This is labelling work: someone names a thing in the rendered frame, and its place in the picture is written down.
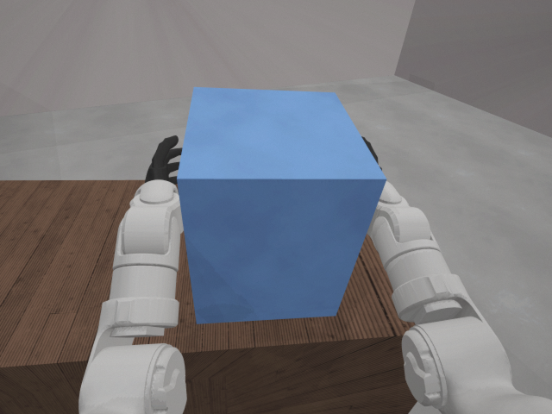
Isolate robot right forearm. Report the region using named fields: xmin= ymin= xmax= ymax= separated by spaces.
xmin=367 ymin=181 xmax=512 ymax=383

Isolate robot left forearm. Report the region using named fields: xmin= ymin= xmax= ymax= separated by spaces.
xmin=78 ymin=179 xmax=184 ymax=414

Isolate robot left upper arm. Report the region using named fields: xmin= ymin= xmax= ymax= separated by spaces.
xmin=80 ymin=343 xmax=187 ymax=414

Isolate pedestal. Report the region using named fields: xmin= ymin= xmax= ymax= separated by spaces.
xmin=0 ymin=180 xmax=417 ymax=414

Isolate carton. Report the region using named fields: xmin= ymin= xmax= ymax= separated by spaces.
xmin=177 ymin=87 xmax=386 ymax=324

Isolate robot right upper arm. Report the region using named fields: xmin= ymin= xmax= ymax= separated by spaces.
xmin=402 ymin=317 xmax=552 ymax=414

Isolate robot left hand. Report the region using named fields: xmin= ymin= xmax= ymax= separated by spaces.
xmin=145 ymin=135 xmax=182 ymax=185

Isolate robot right hand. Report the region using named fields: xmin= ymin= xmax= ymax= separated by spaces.
xmin=362 ymin=137 xmax=382 ymax=171

